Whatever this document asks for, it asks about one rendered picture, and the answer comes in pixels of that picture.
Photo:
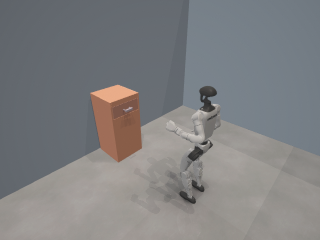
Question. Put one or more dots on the cabinet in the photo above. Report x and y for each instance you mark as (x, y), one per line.
(120, 137)

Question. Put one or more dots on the drawer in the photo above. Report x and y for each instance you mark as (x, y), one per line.
(118, 110)

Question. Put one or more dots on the handle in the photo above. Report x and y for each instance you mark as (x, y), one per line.
(129, 109)

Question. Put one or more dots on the robot left forearm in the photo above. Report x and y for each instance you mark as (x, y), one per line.
(190, 137)

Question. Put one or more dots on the robot left hand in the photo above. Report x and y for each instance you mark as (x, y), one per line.
(171, 126)

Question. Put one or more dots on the left robot upper arm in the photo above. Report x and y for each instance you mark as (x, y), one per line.
(197, 120)

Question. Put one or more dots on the right robot upper arm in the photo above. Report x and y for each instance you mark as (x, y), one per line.
(218, 118)

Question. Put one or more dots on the humanoid robot torso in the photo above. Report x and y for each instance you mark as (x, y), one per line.
(208, 122)

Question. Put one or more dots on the left robot shin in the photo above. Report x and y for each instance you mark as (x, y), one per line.
(187, 183)

